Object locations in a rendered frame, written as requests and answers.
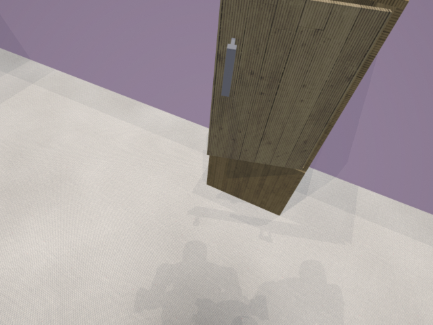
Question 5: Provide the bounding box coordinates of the cupboard door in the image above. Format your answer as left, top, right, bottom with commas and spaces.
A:
207, 0, 392, 170

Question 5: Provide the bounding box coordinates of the handle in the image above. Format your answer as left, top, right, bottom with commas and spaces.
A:
221, 38, 237, 97

